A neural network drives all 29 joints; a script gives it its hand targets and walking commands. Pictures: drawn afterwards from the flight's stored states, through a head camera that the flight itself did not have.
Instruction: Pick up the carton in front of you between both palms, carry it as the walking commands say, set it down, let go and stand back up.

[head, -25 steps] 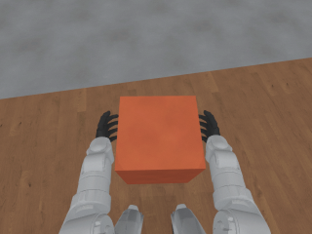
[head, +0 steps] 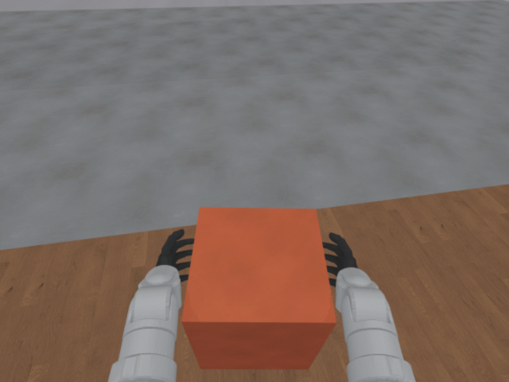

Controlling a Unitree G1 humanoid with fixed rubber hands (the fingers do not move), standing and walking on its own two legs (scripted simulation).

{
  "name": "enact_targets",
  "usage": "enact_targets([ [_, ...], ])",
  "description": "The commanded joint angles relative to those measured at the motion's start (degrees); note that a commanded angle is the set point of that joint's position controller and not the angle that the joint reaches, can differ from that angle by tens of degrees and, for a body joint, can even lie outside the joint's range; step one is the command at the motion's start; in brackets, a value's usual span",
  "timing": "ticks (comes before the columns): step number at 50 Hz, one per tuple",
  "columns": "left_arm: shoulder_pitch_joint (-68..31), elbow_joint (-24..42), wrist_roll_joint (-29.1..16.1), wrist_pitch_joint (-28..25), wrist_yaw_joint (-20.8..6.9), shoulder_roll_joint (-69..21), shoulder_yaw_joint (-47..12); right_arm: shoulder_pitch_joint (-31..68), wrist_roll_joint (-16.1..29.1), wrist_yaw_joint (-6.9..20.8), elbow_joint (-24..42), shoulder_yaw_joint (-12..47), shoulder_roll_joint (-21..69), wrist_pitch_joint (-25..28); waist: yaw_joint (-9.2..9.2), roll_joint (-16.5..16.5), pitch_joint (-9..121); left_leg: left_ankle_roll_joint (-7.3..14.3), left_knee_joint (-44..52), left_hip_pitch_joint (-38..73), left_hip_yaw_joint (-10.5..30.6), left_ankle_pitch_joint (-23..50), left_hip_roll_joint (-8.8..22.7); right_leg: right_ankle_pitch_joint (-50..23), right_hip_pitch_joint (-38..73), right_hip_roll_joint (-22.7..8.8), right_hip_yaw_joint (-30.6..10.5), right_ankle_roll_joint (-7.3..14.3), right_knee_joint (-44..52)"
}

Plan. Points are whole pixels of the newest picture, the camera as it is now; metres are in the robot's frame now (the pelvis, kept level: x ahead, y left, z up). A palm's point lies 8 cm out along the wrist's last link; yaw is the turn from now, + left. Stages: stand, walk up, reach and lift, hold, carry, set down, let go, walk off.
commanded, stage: reach and lift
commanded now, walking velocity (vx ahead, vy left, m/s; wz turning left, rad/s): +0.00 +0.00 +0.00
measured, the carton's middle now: (256, 291) +0.30 +0.00 -0.05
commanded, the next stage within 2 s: hold in 0.92 s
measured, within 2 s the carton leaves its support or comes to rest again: neither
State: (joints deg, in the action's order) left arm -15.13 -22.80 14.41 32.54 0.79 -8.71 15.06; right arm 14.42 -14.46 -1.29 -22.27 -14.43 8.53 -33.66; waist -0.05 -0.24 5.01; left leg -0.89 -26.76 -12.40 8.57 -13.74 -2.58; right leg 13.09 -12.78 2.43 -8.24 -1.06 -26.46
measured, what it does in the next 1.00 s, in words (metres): stands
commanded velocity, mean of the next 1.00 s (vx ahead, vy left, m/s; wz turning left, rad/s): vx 0.00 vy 0.00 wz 0.00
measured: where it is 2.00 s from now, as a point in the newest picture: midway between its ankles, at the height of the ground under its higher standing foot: outside the picture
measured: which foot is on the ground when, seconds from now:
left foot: down 0.00-1.00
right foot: down 0.00-1.00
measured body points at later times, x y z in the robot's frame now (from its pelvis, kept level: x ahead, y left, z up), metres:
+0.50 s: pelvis -0.01 +0.00 +0.00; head -0.03 +0.00 +0.45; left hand +0.30 +0.15 +0.03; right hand +0.30 -0.15 +0.02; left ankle +0.01 +0.13 -0.74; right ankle +0.01 -0.13 -0.74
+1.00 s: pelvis +0.01 +0.00 +0.01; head -0.03 +0.00 +0.46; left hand +0.30 +0.15 +0.04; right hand +0.30 -0.15 +0.04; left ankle +0.01 +0.13 -0.74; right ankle +0.01 -0.13 -0.74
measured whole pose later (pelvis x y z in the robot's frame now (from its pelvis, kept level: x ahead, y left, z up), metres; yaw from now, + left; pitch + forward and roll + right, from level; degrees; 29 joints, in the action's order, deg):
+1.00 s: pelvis +0.01 +0.00 +0.01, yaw +0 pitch -5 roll +0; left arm -13.9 -14.1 15.0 40.4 0.1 -8.4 12.1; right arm 13.2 -14.8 -0.6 -13.8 -11.5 8.3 -41.4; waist 0.0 -0.1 0.5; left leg -0.8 -20.5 -3.6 8.1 -11.6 -1.9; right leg 11.0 -4.0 1.9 -7.8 -0.8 -20.3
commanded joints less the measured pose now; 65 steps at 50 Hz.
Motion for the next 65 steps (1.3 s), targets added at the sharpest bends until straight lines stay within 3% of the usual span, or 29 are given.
enact_targets([
  [1, -26.00, -3.41, -9.97, 1.37, -14.81, -55.08, -28.59, 29.06, 10.76, 15.12, -0.90, 28.92, 53.83, -0.04, 0.00, -0.08, 4.81, 0.18, 5.60, 1.93, -4.29, 4.16, -2.61, -3.86, 4.06, 2.95, 4.56, 0.39, 4.81],
  [12, -34.96, -2.73, -10.35, 1.10, -15.83, -57.05, -28.94, 37.89, 11.26, 16.22, -0.70, 29.40, 56.26, 0.22, -0.09, 0.14, 9.56, 0.43, 4.85, 3.81, -5.11, 1.95, -2.53, -1.69, 5.87, 2.86, 5.20, 0.42, 4.08],
  [34, -26.10, 4.65, -11.75, 3.92, -15.26, -54.51, -31.39, 28.73, 12.88, 15.15, 6.77, 32.01, 54.27, -2.77, -0.04, 0.30, 10.28, -0.22, 7.22, 9.57, -4.72, 14.70, -3.30, -14.75, 11.81, 3.36, 4.43, -0.44, 6.79],
  [45, -24.62, 7.48, -12.62, 5.55, -14.90, -54.35, -32.42, 27.50, 13.64, 15.09, 9.61, 32.80, 53.24, -4.22, 0.02, 0.00, 9.20, -0.52, 7.93, 10.82, -4.35, 16.14, -3.33, -15.38, 12.22, 3.60, 4.45, -0.32, 7.42],
  [50, -24.93, 12.57, -15.11, 7.14, -14.51, -54.82, -36.43, 28.11, 16.00, 14.94, 14.69, 36.86, 53.59, -5.80, 0.09, -0.07, 11.81, -0.79, 8.29, 13.24, -3.97, 19.49, -3.27, -18.30, 14.41, 3.70, 4.37, -0.55, 7.91],
  [57, -24.83, 9.21, -12.53, 9.90, -14.38, -51.82, -31.92, 27.77, 13.52, 14.82, 11.22, 32.21, 50.52, -8.52, -0.06, -0.06, 3.23, -0.42, 10.22, 10.16, -4.66, 9.11, -2.93, -8.16, 11.51, 3.33, 4.68, 0.04, 9.56],
  [65, -30.34, 8.64, -12.93, 9.21, -15.16, -53.50, -32.18, 33.29, 13.94, 15.46, 10.58, 32.68, 52.75, -7.89, -0.07, 0.08, 6.27, -0.20, 9.12, 10.07, -4.91, 7.23, -2.85, -6.57, 11.67, 3.07, 4.91, 0.06, 8.65],
])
